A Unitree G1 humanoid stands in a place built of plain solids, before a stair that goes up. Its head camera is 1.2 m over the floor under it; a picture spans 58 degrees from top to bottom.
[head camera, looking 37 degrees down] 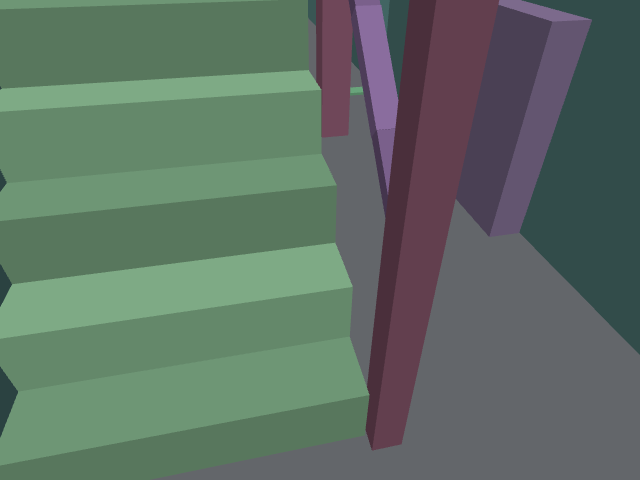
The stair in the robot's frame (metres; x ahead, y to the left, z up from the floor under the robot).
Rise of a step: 0.20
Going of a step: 0.20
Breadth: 0.90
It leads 12 degrees to the left of straight ahead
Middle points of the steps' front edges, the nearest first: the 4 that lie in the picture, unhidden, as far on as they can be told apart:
0.57 0.31 0.20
0.76 0.35 0.40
0.96 0.39 0.60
1.15 0.43 0.80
